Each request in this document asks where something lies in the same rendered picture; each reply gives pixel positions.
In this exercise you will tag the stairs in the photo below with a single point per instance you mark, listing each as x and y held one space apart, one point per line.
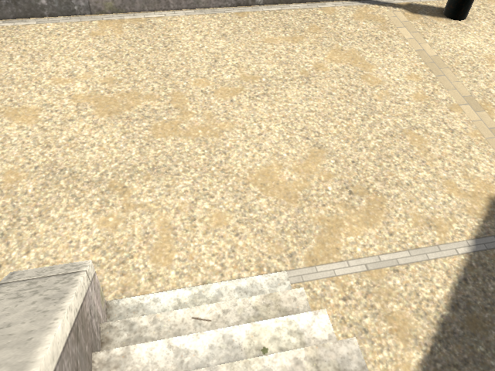
255 323

